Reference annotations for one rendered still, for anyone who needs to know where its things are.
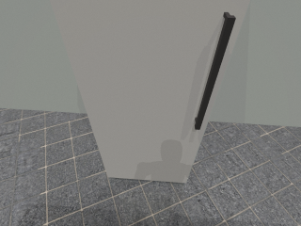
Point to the handle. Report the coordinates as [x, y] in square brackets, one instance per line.
[218, 57]

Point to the fridge door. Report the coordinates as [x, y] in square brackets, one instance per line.
[142, 67]

